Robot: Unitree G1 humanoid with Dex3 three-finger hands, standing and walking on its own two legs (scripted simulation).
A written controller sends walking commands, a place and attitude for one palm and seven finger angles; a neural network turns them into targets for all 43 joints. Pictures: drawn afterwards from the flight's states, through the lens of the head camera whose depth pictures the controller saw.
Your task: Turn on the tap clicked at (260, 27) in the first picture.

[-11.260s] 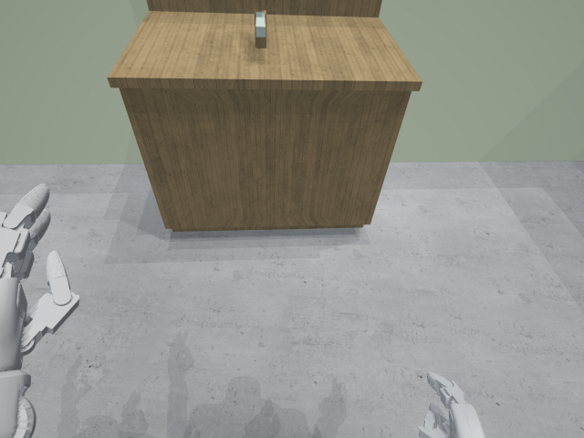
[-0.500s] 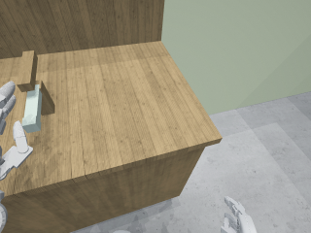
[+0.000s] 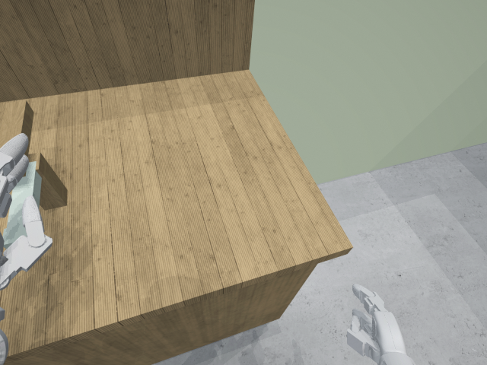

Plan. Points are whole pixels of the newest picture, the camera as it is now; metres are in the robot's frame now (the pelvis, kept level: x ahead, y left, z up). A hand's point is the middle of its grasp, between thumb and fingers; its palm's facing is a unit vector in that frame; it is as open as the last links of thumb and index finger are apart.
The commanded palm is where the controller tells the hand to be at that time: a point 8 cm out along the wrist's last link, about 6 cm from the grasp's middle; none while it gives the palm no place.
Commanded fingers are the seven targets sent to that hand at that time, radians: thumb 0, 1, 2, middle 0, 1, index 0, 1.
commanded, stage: come to a stop and stand still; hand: left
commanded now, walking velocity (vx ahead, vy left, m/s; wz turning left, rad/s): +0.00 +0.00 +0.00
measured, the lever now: (21, 238) +0.25 +0.32 +0.10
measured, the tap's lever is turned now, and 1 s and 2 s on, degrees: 0 0 0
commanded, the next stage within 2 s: look again from close up in 0.08 s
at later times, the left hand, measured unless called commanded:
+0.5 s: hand (42, 280) +0.18 +0.24 +0.15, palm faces +0.28 -0.87 -0.41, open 7.4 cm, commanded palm +0.13 +0.28 +0.18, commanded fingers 0.00 0.90 0.90 -0.20 -0.30 -0.20 -0.30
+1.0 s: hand (22, 321) +0.14 +0.23 +0.16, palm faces +0.33 -0.84 -0.43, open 7.4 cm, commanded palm +0.08 +0.26 +0.18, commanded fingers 0.00 0.90 0.90 -0.20 -0.30 -0.20 -0.30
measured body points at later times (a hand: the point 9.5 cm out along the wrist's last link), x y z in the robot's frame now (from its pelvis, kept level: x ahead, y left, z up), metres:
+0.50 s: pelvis -0.04 +0.01 +0.00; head -0.02 +0.02 +0.45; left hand +0.16 +0.28 +0.17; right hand +0.13 -0.23 -0.07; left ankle -0.02 +0.12 -0.74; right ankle -0.03 -0.13 -0.74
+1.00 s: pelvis -0.09 -0.01 -0.01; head -0.03 +0.02 +0.43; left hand +0.12 +0.27 +0.18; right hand +0.11 -0.21 -0.08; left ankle -0.02 +0.12 -0.74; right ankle -0.03 -0.13 -0.74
